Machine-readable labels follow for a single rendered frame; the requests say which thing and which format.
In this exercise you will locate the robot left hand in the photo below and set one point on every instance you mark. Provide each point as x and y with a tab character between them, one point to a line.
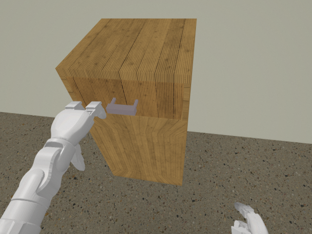
73	123

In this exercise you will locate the cabinet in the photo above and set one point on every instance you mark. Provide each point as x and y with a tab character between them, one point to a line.
160	50

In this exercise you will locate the robot right hand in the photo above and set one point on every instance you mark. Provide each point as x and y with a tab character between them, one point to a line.
254	225

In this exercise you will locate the left robot forearm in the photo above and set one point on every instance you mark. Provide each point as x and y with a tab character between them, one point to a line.
38	186

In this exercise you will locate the drawer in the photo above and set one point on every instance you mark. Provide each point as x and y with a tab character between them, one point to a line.
155	99

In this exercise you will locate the handle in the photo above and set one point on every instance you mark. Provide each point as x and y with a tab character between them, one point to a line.
122	109

